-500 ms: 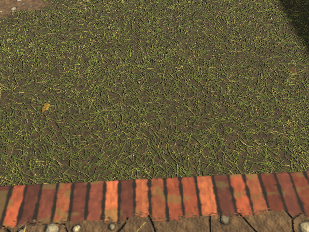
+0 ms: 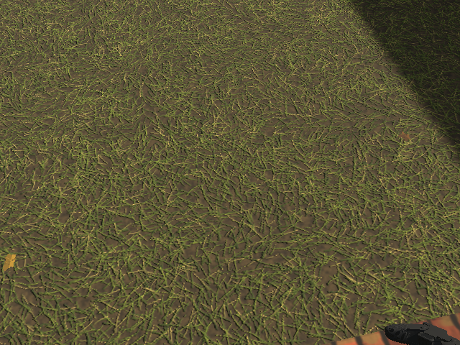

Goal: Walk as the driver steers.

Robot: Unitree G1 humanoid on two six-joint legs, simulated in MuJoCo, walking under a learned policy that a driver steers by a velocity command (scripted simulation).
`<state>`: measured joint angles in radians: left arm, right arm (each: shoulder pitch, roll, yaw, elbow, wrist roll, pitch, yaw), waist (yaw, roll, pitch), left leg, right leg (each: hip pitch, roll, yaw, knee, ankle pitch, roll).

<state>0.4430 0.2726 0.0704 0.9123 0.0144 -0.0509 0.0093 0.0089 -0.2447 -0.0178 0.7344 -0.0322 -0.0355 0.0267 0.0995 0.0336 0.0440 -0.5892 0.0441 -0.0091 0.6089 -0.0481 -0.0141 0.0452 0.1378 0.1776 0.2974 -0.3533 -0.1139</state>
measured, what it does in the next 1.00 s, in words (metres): walks ahead: left foot, then right foot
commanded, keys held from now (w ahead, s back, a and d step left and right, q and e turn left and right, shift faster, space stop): w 0.24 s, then no key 0.64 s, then w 0.12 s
